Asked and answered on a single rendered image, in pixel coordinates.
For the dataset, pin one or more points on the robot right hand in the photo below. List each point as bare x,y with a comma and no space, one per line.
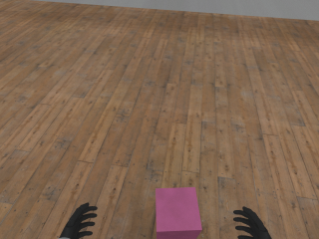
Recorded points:
256,227

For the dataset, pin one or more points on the robot left hand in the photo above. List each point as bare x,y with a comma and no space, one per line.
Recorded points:
74,225

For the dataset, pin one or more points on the carton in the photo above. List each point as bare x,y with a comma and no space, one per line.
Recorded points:
177,213

